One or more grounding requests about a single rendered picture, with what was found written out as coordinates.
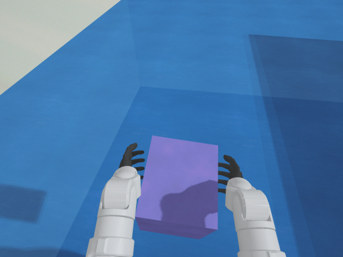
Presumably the left robot forearm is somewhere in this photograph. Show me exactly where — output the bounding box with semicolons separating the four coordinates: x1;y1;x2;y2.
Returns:
86;166;141;257

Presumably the robot left hand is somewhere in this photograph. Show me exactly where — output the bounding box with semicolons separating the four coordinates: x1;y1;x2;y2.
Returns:
119;143;145;179

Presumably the right robot forearm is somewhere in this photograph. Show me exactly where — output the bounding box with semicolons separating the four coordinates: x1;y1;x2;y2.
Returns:
225;177;286;257

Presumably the robot right hand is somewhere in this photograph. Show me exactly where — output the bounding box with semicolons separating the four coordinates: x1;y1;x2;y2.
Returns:
218;155;243;193

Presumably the carton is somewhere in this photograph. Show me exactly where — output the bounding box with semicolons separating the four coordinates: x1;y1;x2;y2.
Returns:
135;135;218;239

